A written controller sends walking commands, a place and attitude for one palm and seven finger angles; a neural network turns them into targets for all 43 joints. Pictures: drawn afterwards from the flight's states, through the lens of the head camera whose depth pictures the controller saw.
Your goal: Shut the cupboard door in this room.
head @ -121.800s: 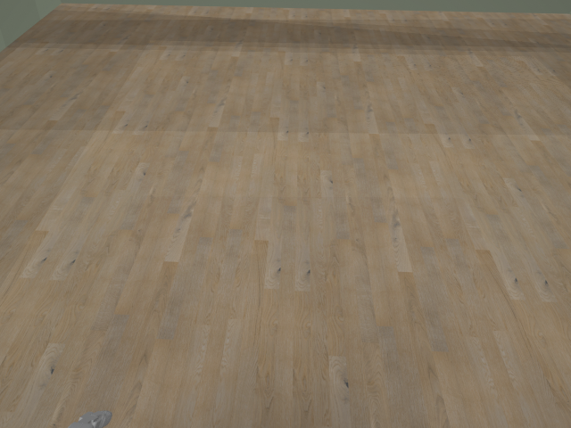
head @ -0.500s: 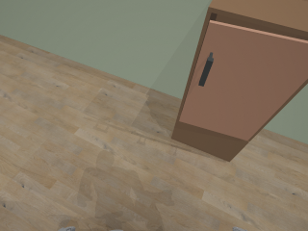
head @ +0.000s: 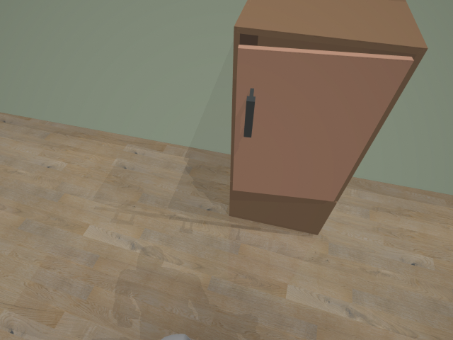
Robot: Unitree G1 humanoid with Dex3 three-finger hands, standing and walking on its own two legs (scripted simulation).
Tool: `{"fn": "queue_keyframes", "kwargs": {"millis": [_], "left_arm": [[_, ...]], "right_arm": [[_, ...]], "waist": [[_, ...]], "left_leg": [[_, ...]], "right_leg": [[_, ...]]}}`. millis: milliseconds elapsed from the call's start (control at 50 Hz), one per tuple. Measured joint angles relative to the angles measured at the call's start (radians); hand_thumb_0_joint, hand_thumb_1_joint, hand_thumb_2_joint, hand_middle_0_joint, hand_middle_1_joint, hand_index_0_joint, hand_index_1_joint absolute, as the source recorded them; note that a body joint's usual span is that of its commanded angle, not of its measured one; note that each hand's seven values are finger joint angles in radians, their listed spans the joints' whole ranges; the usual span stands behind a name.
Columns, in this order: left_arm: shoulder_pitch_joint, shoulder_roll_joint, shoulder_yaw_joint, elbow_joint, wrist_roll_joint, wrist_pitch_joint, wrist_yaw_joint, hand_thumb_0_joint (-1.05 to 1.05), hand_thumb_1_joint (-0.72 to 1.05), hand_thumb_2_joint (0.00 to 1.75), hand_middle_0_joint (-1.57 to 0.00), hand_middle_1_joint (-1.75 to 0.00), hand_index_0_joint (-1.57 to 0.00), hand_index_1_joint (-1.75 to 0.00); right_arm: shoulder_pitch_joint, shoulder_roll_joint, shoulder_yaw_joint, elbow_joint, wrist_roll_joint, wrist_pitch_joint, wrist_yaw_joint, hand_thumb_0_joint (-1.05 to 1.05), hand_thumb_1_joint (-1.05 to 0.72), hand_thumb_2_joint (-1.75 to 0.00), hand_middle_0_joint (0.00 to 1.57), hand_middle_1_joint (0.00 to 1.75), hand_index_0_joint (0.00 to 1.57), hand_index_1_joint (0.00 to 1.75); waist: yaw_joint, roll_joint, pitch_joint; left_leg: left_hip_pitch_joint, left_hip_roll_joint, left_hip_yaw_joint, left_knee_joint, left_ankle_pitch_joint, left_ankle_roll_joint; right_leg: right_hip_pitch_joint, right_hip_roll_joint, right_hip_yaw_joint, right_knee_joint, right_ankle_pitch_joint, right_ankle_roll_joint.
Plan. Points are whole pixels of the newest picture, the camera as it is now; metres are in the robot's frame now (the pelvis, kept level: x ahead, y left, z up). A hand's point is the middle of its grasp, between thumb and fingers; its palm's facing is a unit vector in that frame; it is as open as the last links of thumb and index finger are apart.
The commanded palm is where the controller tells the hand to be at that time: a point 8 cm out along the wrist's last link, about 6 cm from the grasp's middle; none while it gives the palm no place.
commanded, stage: take the last steps up to it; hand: left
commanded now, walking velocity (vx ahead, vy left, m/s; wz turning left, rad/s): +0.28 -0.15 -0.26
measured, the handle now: (249, 113) +0.68 -0.04 -0.02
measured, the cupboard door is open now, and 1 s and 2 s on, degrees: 6 6 6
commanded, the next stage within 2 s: come to a stop and stand still in 0.50 s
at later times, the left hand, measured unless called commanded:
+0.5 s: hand (187, 282) +0.27 +0.10 -0.17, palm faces -0.22 -0.96 -0.19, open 7.4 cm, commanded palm none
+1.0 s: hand (218, 274) +0.29 +0.03 -0.18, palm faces -0.05 -0.97 -0.24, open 7.3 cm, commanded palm none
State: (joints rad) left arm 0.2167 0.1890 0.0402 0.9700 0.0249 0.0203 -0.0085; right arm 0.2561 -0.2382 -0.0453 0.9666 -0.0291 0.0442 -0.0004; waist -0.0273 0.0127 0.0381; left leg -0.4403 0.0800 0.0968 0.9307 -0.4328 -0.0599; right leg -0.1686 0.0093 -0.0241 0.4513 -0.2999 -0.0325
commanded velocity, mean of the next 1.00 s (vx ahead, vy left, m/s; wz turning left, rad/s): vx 0.02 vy -0.02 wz -0.05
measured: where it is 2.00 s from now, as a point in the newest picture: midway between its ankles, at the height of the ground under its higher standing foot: outside the picture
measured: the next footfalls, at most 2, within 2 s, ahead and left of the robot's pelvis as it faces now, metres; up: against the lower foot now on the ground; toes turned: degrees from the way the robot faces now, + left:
left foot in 0.10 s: +0.08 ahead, +0.12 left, +0.00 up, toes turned +5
right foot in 0.52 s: +0.21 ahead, -0.26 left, +0.00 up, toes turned -8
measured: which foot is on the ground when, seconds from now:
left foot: up 0.00-0.08, down 0.10-0.52, up 0.54-0.78, down 0.80-1.00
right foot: down 0.00-0.10, up 0.12-0.50, down 0.52-1.00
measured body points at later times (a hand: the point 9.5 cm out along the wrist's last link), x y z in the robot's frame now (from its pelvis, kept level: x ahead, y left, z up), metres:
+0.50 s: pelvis +0.13 -0.08 -0.01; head +0.18 -0.08 +0.44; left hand +0.28 +0.15 -0.16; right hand +0.01 -0.30 -0.15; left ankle +0.04 +0.11 -0.74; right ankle +0.18 -0.22 -0.73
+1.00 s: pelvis +0.21 -0.15 -0.01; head +0.25 -0.16 +0.44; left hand +0.29 +0.08 -0.16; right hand +0.31 -0.39 -0.15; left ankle +0.26 -0.04 -0.74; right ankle +0.17 -0.25 -0.73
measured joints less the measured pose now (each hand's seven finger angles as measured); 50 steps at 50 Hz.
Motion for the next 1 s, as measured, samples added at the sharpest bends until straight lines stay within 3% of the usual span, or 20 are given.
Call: {"fn": "queue_keyframes", "kwargs": {"millis": [100,160,200,260,320,400,500,540,580,640,680,740,800,880,960,1000], "left_arm": [[0.048,0.016,0.012,0.032,-0.006,0.005,-0.012,0.00,0.91,0.90,-0.20,-0.30,-0.20,-0.30],[0.057,0.037,0.021,0.053,0.002,0.030,-0.023,0.01,0.91,0.90,-0.20,-0.30,-0.20,-0.30],[0.047,0.047,0.028,0.059,0.009,0.038,-0.034,0.01,0.91,0.90,-0.20,-0.30,-0.20,-0.30],[0.018,0.055,0.036,0.045,0.009,0.038,-0.045,0.01,0.91,0.90,-0.20,-0.30,-0.20,-0.30],[-0.014,0.056,0.037,0.023,0.006,0.035,-0.047,0.01,0.91,0.90,-0.20,-0.30,-0.20,-0.30],[-0.062,0.056,0.032,0.008,0.003,0.032,-0.048,0.01,0.91,0.90,-0.20,-0.30,-0.19,-0.30],[-0.100,0.054,0.022,-0.001,0.002,0.006,-0.050,0.01,0.91,0.90,-0.20,-0.30,-0.20,-0.30],[-0.109,0.044,0.021,0.000,0.003,-0.029,-0.040,0.00,0.91,0.90,-0.20,-0.30,-0.20,-0.30],[-0.114,0.019,0.013,0.006,-0.001,-0.047,-0.023,0.00,0.91,0.90,-0.20,-0.30,-0.20,-0.30],[-0.095,-0.012,-0.001,0.024,-0.004,-0.045,0.003,0.00,0.91,0.90,-0.20,-0.30,-0.20,-0.30],[-0.076,-0.024,-0.002,0.039,-0.006,-0.045,0.021,0.00,0.92,0.90,-0.20,-0.30,-0.20,-0.30],[-0.059,-0.021,-0.007,0.060,-0.004,-0.041,0.034,-0.01,0.94,0.90,-0.20,-0.30,-0.20,-0.30],[-0.040,-0.021,-0.015,0.075,-0.012,-0.030,0.039,0.00,0.94,0.90,-0.20,-0.30,-0.20,-0.30],[-0.032,-0.011,-0.013,0.067,-0.016,0.004,0.049,0.00,0.93,0.90,-0.20,-0.30,-0.20,-0.30],[-0.039,-0.007,-0.008,0.035,-0.016,0.023,0.047,0.00,0.92,0.90,-0.20,-0.30,-0.20,-0.30],[-0.035,-0.006,-0.005,0.020,-0.014,0.022,0.045,0.00,0.92,0.90,-0.20,-0.30,-0.20,-0.30]], "right_arm": [[0.007,0.016,0.012,-0.023,-0.005,-0.049,-0.004,0.01,-0.91,-0.90,0.20,0.30,0.20,0.29],[0.013,0.036,0.026,-0.027,-0.016,-0.076,-0.016,0.00,-0.91,-0.90,0.20,0.30,0.20,0.29],[0.036,0.045,0.032,-0.028,-0.016,-0.082,-0.023,0.00,-0.91,-0.90,0.20,0.30,0.20,0.29],[0.073,0.053,0.038,-0.006,-0.014,-0.086,-0.030,0.00,-0.91,-0.89,0.20,0.30,0.20,0.29],[0.104,0.057,0.036,0.024,-0.013,-0.083,-0.028,0.00,-0.91,-0.89,0.20,0.30,0.20,0.29],[0.134,0.058,0.026,0.057,-0.014,-0.073,-0.019,0.00,-0.91,-0.89,0.20,0.30,0.20,0.30],[0.165,0.050,0.008,0.090,-0.010,-0.055,-0.010,0.00,-0.91,-0.89,0.20,0.30,0.20,0.30],[0.155,0.039,0.003,0.109,0.001,-0.041,-0.006,0.00,-0.91,-0.89,0.20,0.30,0.20,0.30],[0.110,0.025,0.001,0.115,0.012,-0.025,-0.011,0.01,-0.91,-0.89,0.20,0.30,0.20,0.29],[0.052,0.018,-0.001,0.091,0.012,-0.028,-0.015,0.01,-0.91,-0.90,0.20,0.30,0.20,0.29],[0.017,0.021,0.005,0.066,0.009,-0.033,-0.017,0.01,-0.91,-0.90,0.19,0.30,0.20,0.29],[-0.036,0.035,0.017,0.038,0.013,-0.038,-0.020,0.01,-0.92,-0.90,0.19,0.30,0.19,0.29],[-0.079,0.049,0.029,0.021,0.017,-0.040,-0.017,0.00,-0.92,-0.90,0.19,0.30,0.19,0.29],[-0.118,0.081,0.038,0.004,0.013,-0.027,-0.019,0.00,-0.91,-0.90,0.19,0.30,0.19,0.29],[-0.159,0.083,0.037,-0.025,0.007,-0.013,-0.023,0.00,-0.91,-0.90,0.20,0.30,0.20,0.29],[-0.174,0.072,0.030,-0.035,0.006,-0.005,-0.022,0.00,-0.91,-0.90,0.20,0.30,0.20,0.29]], "waist": [[0.014,-0.032,-0.023],[0.006,-0.069,-0.027],[0.001,-0.076,-0.026],[0.003,-0.071,-0.015],[0.003,-0.057,-0.002],[-0.013,-0.042,0.020],[-0.039,-0.023,0.036],[-0.030,-0.008,0.048],[-0.027,0.012,0.071],[-0.024,0.015,0.070],[-0.020,0.012,0.055],[-0.003,0.006,0.036],[0.016,0.010,0.026],[0.042,-0.032,0.022],[0.061,-0.035,0.047],[0.065,-0.017,0.057]], "left_leg": [[0.129,-0.007,0.013,-0.353,0.116,0.027],[0.140,0.000,0.047,-0.318,0.113,0.067],[0.180,0.010,0.061,-0.356,0.110,0.064],[0.250,0.029,0.075,-0.446,0.136,0.046],[0.308,0.052,0.090,-0.514,0.149,0.029],[0.359,0.082,0.108,-0.545,0.133,-0.007],[0.384,0.128,0.114,-0.464,0.040,-0.062],[0.316,0.143,0.066,-0.264,-0.054,-0.026],[0.198,0.099,-0.025,0.015,-0.122,0.016],[0.063,0.042,-0.040,0.193,-0.085,0.036],[0.015,0.018,-0.024,0.140,-0.049,0.032],[0.014,-0.011,-0.008,-0.062,0.029,0.025],[0.084,-0.025,-0.014,-0.311,0.240,0.033],[0.138,-0.046,-0.003,-0.353,0.169,0.084],[0.147,-0.059,0.000,-0.382,0.185,0.082],[0.142,-0.053,-0.005,-0.378,0.189,0.072]], "right_leg": [[-0.009,0.023,0.022,0.080,-0.068,0.004],[-0.137,0.022,0.036,0.404,-0.170,-0.002],[-0.226,0.009,0.025,0.577,-0.123,0.007],[-0.323,-0.023,0.017,0.662,-0.031,0.027],[-0.379,-0.057,0.014,0.603,0.032,0.042],[-0.384,-0.091,-0.007,0.407,0.085,0.048],[-0.272,-0.071,-0.050,0.162,0.113,0.027],[-0.250,-0.052,-0.055,0.161,0.086,0.008],[-0.232,-0.039,-0.065,0.181,0.050,0.005],[-0.160,-0.029,-0.083,0.104,0.060,0.001],[-0.120,-0.023,-0.095,0.054,0.067,-0.007],[-0.077,-0.010,-0.106,0.016,0.062,-0.013],[-0.051,0.011,-0.110,0.047,0.021,-0.012],[-0.055,-0.008,-0.095,0.121,-0.017,0.005],[-0.104,-0.015,-0.029,0.261,-0.145,0.026],[-0.102,-0.014,-0.009,0.246,-0.119,0.029]]}}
